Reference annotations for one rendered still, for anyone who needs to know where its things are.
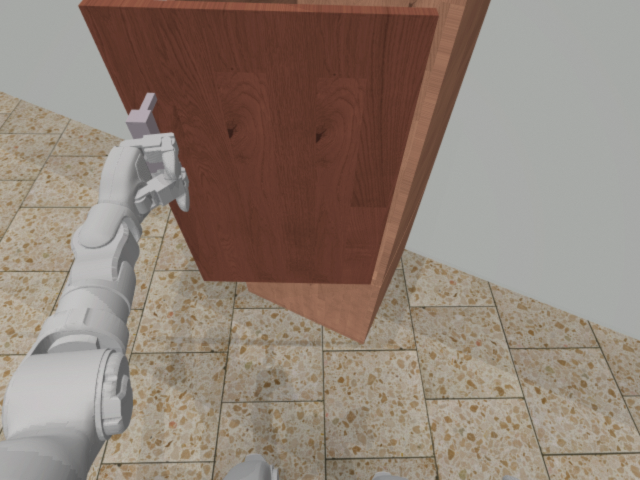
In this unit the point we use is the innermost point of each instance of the cupboard door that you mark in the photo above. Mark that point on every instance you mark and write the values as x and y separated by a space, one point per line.
291 122

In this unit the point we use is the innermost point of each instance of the left robot shin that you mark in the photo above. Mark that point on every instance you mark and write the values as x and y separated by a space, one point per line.
252 457

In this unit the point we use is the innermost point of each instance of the left robot forearm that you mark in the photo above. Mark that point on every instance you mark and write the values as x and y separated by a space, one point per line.
96 301

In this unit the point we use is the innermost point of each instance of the robot left upper arm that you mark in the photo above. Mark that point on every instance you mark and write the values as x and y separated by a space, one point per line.
62 408

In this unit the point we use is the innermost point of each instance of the left robot hand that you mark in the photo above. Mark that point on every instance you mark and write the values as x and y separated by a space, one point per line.
127 181

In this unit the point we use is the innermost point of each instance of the handle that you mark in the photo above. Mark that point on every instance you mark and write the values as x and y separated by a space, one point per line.
142 122

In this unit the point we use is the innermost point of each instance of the robot left thigh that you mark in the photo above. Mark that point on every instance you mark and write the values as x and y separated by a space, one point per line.
253 470

